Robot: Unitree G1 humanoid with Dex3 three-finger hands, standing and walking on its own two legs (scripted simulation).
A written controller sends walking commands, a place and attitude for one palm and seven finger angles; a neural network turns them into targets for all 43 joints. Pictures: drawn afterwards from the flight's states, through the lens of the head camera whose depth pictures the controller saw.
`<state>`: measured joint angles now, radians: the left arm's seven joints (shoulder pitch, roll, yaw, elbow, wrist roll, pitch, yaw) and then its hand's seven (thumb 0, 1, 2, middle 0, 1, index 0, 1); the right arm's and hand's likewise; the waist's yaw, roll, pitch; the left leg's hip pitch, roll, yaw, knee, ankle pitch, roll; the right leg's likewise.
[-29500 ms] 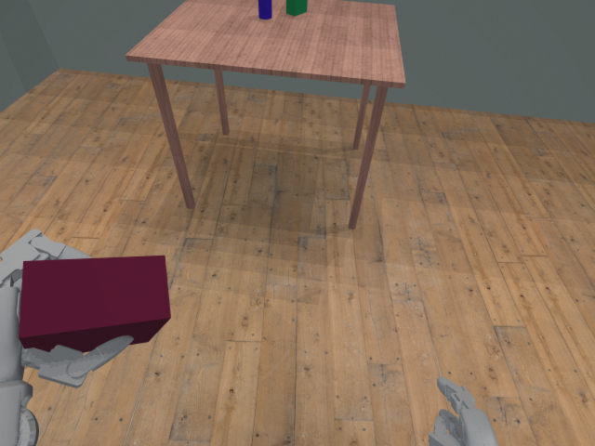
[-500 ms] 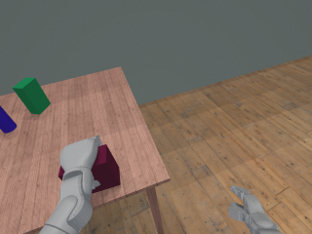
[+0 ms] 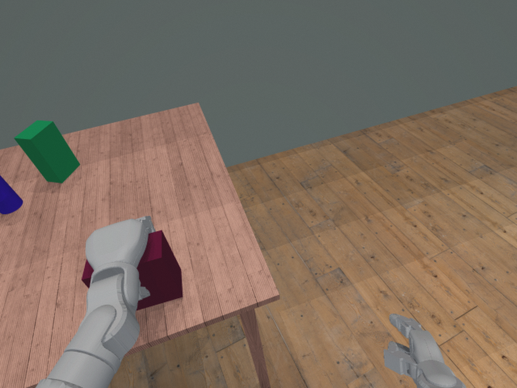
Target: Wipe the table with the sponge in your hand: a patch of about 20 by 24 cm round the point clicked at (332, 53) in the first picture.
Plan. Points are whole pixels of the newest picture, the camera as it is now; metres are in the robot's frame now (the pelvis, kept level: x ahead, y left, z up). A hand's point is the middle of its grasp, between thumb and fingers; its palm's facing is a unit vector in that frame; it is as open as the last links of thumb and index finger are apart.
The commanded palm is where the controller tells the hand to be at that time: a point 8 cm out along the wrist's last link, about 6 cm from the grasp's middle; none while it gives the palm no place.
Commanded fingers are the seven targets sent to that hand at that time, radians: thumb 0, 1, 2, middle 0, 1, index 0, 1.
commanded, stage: wipe forward along the middle lane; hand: left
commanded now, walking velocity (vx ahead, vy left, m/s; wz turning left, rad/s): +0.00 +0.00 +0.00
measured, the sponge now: (141, 280) +0.28 +0.25 +0.00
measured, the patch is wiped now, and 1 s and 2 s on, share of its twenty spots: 0.90 0.90 0.90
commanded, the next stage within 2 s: slide back across to the first lane in 1.26 s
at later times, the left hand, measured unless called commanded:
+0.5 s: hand (133, 242) +0.33 +0.27 +0.05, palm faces -0.08 -0.05 -1.00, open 10.1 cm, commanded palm +0.32 +0.28 +0.10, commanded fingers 0.00 0.10 1.30 -1.20 -1.60 -1.20 -1.60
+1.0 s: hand (132, 217) +0.38 +0.30 +0.05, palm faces -0.09 -0.03 -1.00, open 10.1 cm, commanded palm +0.37 +0.30 +0.09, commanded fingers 0.00 0.10 1.30 -1.20 -1.60 -1.20 -1.60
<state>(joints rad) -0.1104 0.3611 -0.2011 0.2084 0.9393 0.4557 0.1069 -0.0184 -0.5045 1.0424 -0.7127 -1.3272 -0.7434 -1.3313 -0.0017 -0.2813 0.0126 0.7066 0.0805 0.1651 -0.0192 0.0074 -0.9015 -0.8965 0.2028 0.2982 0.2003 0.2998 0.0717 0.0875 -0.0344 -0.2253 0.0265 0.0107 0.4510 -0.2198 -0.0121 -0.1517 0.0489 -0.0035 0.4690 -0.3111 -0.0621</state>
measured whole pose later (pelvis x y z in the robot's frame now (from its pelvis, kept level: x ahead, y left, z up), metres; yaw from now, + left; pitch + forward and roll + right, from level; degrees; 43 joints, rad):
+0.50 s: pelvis -0.01 +0.00 +0.00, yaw +1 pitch +3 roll +1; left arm -0.36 0.39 -0.15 0.53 0.95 0.33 0.11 0.00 -0.52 1.05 -0.74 -1.31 -0.77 -1.31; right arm 0.08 -0.28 0.00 0.73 0.08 0.17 -0.05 0.01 -0.90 -0.90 0.20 0.30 0.20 0.30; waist 0.04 0.08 -0.05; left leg -0.33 0.03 -0.01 0.51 -0.22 0.00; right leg -0.25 0.05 -0.03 0.52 -0.31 -0.07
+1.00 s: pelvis -0.01 +0.01 -0.01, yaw +1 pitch +7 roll +0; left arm -0.59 0.46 -0.07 0.84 0.98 0.20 0.16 0.01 -0.52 1.05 -0.74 -1.31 -0.77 -1.32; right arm 0.17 -0.30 -0.02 0.76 0.08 0.17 -0.03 0.00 -0.90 -0.90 0.20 0.30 0.20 0.30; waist -0.01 0.06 -0.07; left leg -0.44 0.03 -0.01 0.55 -0.24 -0.01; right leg -0.34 0.06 -0.02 0.53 -0.31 -0.06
